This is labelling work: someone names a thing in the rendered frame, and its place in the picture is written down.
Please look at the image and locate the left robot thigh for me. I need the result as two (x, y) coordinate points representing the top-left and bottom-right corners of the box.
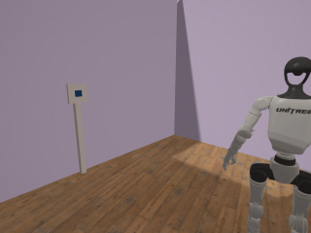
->
(249, 161), (270, 219)

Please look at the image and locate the robot head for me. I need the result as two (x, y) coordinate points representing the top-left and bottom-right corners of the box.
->
(277, 56), (311, 100)

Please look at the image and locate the robot left forearm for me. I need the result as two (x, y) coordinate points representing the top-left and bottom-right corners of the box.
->
(227, 125), (247, 156)

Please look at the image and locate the button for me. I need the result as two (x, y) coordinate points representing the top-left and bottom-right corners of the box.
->
(75, 90), (83, 97)

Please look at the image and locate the robot left upper arm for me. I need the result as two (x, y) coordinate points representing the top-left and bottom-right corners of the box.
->
(238, 96), (273, 139)

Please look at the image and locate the robot left hand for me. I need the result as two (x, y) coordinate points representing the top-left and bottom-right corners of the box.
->
(223, 153), (238, 171)

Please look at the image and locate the panel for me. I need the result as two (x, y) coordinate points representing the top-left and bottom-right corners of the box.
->
(66, 83), (88, 174)

